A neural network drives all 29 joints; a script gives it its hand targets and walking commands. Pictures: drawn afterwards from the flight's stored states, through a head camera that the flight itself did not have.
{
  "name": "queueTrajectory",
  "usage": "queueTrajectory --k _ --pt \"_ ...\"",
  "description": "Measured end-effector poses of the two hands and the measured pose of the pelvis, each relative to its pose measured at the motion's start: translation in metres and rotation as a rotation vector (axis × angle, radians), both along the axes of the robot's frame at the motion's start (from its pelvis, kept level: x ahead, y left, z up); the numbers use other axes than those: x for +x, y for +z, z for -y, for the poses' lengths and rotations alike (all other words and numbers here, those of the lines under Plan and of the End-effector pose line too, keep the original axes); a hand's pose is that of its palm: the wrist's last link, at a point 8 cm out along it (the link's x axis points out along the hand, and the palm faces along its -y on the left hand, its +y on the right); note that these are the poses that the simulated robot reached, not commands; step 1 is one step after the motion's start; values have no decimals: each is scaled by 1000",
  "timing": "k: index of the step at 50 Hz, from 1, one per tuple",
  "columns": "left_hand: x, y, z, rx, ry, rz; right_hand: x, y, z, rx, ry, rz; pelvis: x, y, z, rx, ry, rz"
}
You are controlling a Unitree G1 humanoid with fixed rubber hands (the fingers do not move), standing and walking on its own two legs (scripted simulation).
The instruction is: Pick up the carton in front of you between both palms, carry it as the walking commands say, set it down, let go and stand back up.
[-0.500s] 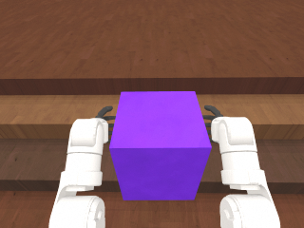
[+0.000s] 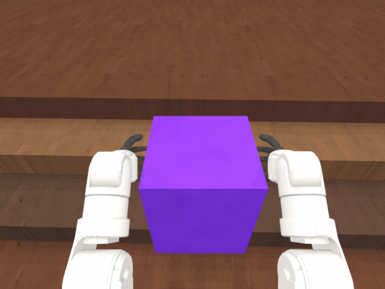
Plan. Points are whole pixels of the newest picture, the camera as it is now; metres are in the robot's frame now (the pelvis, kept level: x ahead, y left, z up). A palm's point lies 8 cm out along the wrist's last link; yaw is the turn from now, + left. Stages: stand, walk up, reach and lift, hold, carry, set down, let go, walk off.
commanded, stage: carry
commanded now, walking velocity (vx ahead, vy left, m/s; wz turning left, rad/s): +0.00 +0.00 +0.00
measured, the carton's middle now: (200, 186) +0.35 +0.00 +0.04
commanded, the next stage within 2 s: none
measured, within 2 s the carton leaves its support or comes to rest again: neither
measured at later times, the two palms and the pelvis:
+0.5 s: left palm (120, 166) +0.34 +0.16 +0.13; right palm (269, 166) +0.34 -0.14 +0.13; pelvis -0.01 +0.01 +0.00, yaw +0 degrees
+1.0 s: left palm (116, 167) +0.34 +0.17 +0.13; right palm (266, 167) +0.34 -0.13 +0.13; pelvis -0.01 +0.02 +0.00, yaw +0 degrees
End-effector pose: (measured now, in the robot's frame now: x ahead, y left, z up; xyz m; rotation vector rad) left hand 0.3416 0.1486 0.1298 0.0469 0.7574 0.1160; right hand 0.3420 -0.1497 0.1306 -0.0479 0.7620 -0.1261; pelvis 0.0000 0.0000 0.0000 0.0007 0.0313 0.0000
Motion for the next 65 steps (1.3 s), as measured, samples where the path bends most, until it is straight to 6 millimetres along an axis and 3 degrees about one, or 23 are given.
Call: queueTrajectory --k 65 --pt "-6 -3 -23 -2 14 -1 -5 -3 -22 -2 2 -1 -9 -1 -20 -5 9 2"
